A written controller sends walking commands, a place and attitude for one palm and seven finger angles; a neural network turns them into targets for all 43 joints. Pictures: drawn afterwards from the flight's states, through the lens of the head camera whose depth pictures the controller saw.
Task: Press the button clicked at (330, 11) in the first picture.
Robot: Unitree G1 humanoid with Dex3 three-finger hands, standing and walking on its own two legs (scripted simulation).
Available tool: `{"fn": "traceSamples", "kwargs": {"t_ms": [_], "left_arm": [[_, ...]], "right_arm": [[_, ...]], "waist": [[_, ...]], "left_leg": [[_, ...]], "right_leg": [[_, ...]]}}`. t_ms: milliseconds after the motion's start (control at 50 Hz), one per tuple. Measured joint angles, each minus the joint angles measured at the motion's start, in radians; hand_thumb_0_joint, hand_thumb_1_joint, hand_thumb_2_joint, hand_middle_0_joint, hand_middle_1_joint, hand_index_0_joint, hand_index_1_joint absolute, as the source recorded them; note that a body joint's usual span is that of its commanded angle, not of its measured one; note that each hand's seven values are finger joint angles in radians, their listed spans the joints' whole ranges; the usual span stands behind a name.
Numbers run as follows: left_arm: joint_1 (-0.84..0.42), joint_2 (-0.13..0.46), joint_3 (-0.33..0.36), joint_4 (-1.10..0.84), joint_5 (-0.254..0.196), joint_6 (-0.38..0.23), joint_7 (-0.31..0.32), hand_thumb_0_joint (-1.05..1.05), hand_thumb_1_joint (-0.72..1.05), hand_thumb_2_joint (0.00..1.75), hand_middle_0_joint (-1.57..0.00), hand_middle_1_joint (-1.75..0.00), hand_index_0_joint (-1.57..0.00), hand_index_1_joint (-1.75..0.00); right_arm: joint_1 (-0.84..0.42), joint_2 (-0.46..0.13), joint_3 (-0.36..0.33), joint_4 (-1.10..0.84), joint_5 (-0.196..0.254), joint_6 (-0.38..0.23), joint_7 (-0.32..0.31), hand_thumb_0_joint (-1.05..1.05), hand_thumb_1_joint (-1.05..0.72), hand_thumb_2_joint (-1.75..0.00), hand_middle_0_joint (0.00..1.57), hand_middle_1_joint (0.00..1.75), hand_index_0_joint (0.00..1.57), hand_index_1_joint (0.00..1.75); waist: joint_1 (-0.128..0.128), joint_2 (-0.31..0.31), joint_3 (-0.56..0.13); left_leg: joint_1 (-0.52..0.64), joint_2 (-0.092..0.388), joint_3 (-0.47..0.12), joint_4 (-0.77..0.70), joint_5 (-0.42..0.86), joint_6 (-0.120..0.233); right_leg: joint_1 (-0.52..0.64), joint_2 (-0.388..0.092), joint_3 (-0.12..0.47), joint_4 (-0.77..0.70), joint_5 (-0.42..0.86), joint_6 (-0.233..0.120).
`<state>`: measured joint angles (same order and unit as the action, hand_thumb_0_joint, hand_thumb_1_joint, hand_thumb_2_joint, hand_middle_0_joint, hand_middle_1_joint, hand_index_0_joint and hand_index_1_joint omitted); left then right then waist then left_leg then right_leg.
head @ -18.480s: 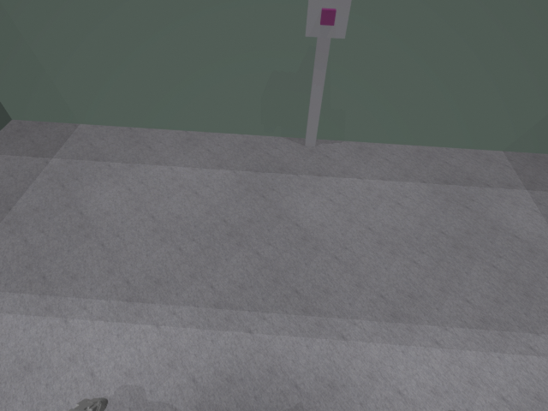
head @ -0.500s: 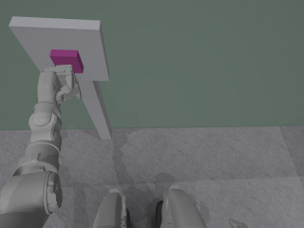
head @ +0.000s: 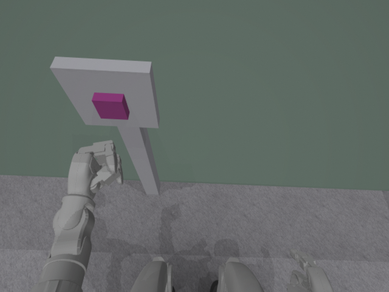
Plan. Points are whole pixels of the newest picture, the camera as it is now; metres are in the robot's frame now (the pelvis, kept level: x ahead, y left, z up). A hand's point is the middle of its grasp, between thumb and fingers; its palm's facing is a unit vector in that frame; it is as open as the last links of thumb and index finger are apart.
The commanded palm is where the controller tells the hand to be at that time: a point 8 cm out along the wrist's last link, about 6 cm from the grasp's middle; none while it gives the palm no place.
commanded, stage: pull the fist back off the button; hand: left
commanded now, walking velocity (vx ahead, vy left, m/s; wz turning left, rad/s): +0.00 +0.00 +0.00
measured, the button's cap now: (112, 105) +0.48 +0.20 +0.05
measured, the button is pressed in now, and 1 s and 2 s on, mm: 0 0 0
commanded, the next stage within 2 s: draw the hand back to the body in 0.06 s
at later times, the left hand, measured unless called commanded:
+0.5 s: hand (93, 176) +0.30 +0.18 +0.09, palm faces +0.03 -1.00 -0.06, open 3.1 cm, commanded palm +0.27 +0.24 +0.10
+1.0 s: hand (25, 194) +0.24 +0.22 +0.17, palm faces +0.31 -0.89 -0.33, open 3.1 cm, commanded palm +0.20 +0.26 +0.20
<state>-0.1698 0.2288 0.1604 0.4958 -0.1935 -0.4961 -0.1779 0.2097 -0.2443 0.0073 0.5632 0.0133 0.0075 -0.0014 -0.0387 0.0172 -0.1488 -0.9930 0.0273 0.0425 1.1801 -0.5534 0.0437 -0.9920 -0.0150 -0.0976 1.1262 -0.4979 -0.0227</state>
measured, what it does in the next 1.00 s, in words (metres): rises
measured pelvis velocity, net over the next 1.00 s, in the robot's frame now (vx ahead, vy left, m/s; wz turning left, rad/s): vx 0.03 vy -0.01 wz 0.03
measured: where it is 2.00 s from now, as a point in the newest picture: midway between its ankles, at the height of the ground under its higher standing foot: outside the picture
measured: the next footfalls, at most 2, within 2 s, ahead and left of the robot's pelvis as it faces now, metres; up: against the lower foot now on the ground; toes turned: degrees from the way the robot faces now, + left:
none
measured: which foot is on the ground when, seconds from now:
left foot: down 0.00-1.00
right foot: down 0.00-1.00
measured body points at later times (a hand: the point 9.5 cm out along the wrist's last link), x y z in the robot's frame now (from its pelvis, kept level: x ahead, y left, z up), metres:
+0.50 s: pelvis +0.00 -0.02 +0.03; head +0.06 -0.02 +0.48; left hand +0.29 +0.24 +0.09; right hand +0.14 -0.26 -0.07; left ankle +0.00 +0.09 -0.65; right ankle +0.02 -0.11 -0.65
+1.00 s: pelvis +0.03 -0.01 +0.09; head +0.03 -0.03 +0.54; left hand +0.22 +0.26 +0.19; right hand +0.23 -0.22 +0.01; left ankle +0.00 +0.09 -0.65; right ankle +0.02 -0.11 -0.65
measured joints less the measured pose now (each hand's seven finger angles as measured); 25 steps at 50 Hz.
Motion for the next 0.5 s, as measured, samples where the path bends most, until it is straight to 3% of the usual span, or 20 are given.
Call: {"fn": "traceSamples", "kwargs": {"t_ms": [240, 360, 500], "left_arm": [[-0.035, 0.009, -0.008, -0.032, 0.006, 0.048, -0.002, 0.02, 0.89, 0.9, -1.3, -1.5, -1.31, -1.5], [0.082, 0.029, 0.027, -0.15, -0.031, 0.12, -0.005, 0.02, 0.89, 0.9, -1.3, -1.5, -1.3, -1.5], [0.205, 0.054, 0.043, -0.234, -0.079, 0.143, -0.039, 0.02, 0.89, 0.9, -1.3, -1.5, -1.3, -1.5]], "right_arm": [[-0.03, 0.004, 0.011, -0.002, 0.001, -0.014, -0.017, 0.01, -0.91, -0.9, 0.2, 0.3, 0.21, 0.3], [0.018, 0.013, 0.024, -0.027, 0.02, 0.002, -0.03, 0.01, -0.91, -0.9, 0.2, 0.3, 0.21, 0.3], [0.066, -0.007, 0.032, -0.028, 0.034, -0.02, -0.048, 0.01, -0.91, -0.9, 0.2, 0.3, 0.21, 0.3]], "waist": [[0.005, 0.004, 0.007], [-0.003, 0.014, 0.024], [-0.001, 0.022, 0.027]], "left_leg": [[-0.014, 0.001, -0.014, 0.032, -0.002, -0.012], [0.099, 0.006, -0.003, -0.063, 0.03, -0.017], [0.228, 0.002, -0.015, -0.174, 0.069, -0.023]], "right_leg": [[-0.012, -0.001, -0.013, 0.037, -0.01, -0.015], [0.093, 0.01, -0.002, -0.051, 0.022, -0.017], [0.229, 0.014, -0.013, -0.166, 0.057, -0.019]]}}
